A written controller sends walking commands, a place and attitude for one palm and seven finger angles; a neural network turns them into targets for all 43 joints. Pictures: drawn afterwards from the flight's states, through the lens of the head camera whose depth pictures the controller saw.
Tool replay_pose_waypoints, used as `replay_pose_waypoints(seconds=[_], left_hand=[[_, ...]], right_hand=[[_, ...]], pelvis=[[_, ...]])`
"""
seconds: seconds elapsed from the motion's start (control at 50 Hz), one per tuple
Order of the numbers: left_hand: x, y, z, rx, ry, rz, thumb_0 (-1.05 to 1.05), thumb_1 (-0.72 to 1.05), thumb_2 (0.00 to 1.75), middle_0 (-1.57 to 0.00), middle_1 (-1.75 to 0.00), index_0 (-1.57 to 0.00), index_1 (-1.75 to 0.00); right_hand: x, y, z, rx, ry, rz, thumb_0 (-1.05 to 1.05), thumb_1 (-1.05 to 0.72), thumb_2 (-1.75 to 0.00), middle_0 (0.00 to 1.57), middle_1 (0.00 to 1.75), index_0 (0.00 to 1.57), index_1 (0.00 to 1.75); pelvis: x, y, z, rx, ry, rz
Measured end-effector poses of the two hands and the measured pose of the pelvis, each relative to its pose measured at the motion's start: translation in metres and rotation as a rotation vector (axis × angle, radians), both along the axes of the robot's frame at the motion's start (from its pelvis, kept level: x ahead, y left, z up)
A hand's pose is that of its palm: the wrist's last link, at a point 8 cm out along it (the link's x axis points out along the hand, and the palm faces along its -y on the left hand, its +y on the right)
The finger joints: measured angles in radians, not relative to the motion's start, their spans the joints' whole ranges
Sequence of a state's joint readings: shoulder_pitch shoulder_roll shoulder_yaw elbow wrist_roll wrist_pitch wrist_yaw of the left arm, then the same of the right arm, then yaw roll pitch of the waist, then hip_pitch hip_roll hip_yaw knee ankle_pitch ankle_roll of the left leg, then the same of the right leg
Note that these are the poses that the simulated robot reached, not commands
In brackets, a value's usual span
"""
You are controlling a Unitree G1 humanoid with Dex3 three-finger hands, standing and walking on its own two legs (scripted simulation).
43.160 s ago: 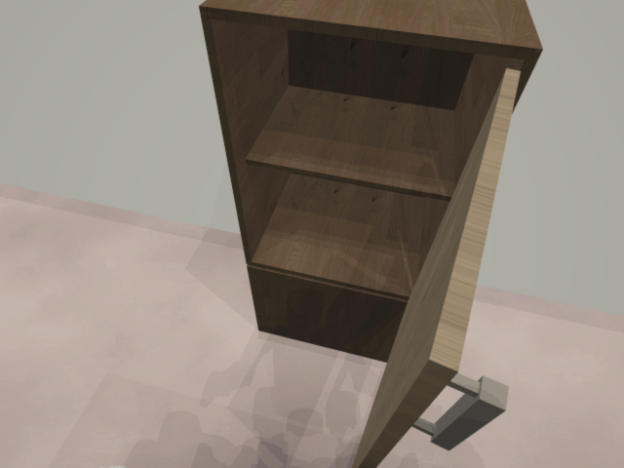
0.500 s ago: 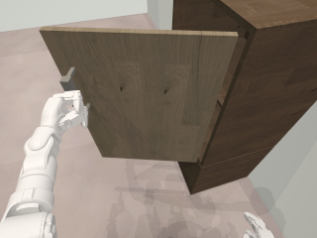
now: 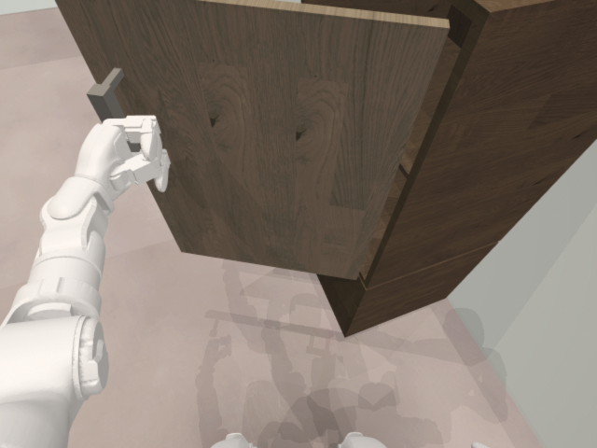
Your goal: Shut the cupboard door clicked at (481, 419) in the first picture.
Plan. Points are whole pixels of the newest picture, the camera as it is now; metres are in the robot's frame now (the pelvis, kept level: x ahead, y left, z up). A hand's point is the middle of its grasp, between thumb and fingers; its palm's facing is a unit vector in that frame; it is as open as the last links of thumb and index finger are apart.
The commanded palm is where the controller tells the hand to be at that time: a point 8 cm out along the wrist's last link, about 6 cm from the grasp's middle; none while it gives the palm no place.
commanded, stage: push the door shut along its arc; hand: left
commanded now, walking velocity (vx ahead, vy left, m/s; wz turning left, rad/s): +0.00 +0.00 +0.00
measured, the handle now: (128, 127) +0.54 +0.22 +0.11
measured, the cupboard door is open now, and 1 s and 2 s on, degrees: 60 47 41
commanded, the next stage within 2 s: pull the fist back off the door in 0.98 s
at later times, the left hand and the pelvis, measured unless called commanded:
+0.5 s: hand (194, 132) +0.51 +0.12 +0.12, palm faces -0.34 -0.94 -0.02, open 3.2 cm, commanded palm +0.52 +0.18 +0.11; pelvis +0.00 +0.00 -0.01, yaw -1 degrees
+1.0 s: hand (219, 114) +0.55 +0.09 +0.12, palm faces -0.41 -0.91 +0.00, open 3.4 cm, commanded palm +0.57 +0.13 +0.11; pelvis +0.00 +0.00 -0.02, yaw -1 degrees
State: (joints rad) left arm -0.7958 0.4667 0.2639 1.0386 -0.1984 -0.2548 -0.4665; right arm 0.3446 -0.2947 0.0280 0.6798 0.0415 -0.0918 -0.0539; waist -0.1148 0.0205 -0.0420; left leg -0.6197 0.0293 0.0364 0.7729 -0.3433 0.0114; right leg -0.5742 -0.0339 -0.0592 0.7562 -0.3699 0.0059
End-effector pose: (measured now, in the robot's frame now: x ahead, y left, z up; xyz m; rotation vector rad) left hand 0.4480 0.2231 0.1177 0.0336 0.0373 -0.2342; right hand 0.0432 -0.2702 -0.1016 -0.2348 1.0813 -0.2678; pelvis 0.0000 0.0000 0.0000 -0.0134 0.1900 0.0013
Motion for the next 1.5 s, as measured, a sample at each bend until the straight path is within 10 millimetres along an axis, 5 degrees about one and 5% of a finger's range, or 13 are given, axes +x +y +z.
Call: replay_pose_waypoints(seconds=[0.54, 1.1, 1.2, 1.28, 1.42, 1.5], left_hand=[[0.065, -0.042, 0.001, -0.002, 0.034, -0.117, 0.03, 0.91, 0.92, -1.3, -1.5, -1.3, -1.5], [0.111, -0.082, 0.003, -0.001, 0.052, -0.205, 0.03, 0.99, 0.98, -1.3, -1.5, -1.3, -1.5], [0.122, -0.077, -0.006, -0.153, 0.078, 0.113, 0.03, 0.92, 0.94, -1.3, -1.5, -1.3, -1.5], [0.118, -0.078, -0.007, -0.026, -0.015, 0.292, 0.03, 0.9, 0.92, -1.3, -1.5, -1.3, -1.5], [0.101, -0.098, -0.017, -0.03, 0.046, 0.251, 0.02, 0.9, 0.91, -1.3, -1.5, -1.3, -1.5], [0.092, -0.097, -0.007, -0.035, -0.002, 0.266, 0.02, 0.9, 0.9, -1.3, -1.5, -1.3, -1.5]], right_hand=[[-0.059, -0.005, -0.008, -0.014, 0.179, -0.094, 0.01, -0.9, -0.89, 0.2, 0.3, 0.21, 0.3], [-0.075, -0.006, -0.02, -0.042, 0.271, -0.105, 0.01, -0.9, -0.89, 0.21, 0.3, 0.21, 0.3], [-0.084, 0.005, -0.02, 0.01, 0.291, -0.092, 0.01, -0.9, -0.89, 0.2, 0.3, 0.21, 0.3], [-0.091, 0.02, -0.021, 0.091, 0.319, -0.069, 0.01, -0.9, -0.89, 0.2, 0.3, 0.21, 0.3], [-0.094, 0.033, -0.017, 0.156, 0.342, -0.119, 0.01, -0.9, -0.89, 0.2, 0.3, 0.21, 0.3], [-0.083, 0.028, -0.014, 0.148, 0.285, -0.13, 0.01, -0.9, -0.89, 0.2, 0.3, 0.21, 0.3]], pelvis=[[0.002, -0.002, -0.01, -0.007, 0.095, -0.021], [-0.002, -0.003, -0.027, -0.023, 0.18, -0.011], [0.001, -0.003, -0.028, -0.026, 0.211, -0.014], [0.006, -0.004, -0.025, -0.021, 0.218, -0.021], [0.017, -0.007, -0.012, -0.014, 0.166, -0.032], [0.022, -0.009, -0.007, -0.007, 0.135, -0.043]])
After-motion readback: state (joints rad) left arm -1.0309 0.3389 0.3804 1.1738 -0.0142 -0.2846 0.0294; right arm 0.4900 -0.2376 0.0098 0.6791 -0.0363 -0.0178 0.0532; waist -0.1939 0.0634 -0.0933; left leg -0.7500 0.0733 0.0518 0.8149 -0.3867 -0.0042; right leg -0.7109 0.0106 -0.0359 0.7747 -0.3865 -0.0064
